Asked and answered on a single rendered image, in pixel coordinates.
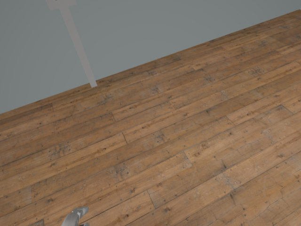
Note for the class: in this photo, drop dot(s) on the left robot hand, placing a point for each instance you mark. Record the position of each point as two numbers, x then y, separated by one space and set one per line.
73 218

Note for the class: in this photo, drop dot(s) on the panel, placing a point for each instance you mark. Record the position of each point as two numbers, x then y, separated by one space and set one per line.
63 6

